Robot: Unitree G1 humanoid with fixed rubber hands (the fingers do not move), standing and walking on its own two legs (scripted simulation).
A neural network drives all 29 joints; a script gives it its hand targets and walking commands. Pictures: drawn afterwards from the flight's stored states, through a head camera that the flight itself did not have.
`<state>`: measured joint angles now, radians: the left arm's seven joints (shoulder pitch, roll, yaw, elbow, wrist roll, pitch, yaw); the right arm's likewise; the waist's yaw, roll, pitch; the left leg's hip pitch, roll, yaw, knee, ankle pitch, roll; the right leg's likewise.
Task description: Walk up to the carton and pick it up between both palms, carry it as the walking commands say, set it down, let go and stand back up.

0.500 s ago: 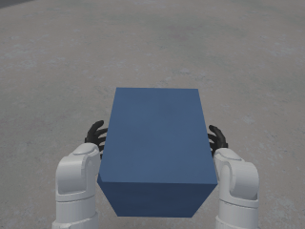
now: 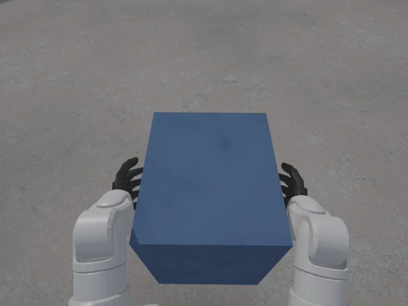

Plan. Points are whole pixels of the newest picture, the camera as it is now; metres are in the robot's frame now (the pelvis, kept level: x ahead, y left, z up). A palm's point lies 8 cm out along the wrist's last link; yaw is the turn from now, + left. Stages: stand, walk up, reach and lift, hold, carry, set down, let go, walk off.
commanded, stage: carry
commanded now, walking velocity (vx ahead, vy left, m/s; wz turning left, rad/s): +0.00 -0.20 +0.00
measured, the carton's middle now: (208, 204) +0.31 -0.01 +0.02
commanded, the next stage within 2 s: none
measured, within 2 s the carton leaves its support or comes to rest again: neither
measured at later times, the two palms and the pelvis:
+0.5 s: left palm (178, 222) +0.25 +0.05 +0.07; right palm (359, 231) +0.23 -0.25 +0.07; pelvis -0.04 -0.09 -0.01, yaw -3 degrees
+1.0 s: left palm (196, 251) +0.20 +0.01 +0.08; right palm (398, 252) +0.19 -0.28 +0.09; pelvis -0.08 -0.13 +0.00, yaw +0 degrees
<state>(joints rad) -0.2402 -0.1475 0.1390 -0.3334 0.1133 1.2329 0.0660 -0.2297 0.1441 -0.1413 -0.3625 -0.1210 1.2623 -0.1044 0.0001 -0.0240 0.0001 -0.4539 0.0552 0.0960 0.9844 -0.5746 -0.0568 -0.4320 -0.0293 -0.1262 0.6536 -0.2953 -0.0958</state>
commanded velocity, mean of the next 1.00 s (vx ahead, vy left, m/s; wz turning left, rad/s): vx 0.00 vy -0.07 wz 0.00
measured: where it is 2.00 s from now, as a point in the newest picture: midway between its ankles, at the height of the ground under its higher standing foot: outside the picture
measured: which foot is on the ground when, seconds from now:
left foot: up 0.00-0.18, down 0.20-0.50, up 0.52-0.88, down 0.90-1.00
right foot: down 0.00-0.22, up 0.24-0.46, down 0.48-1.00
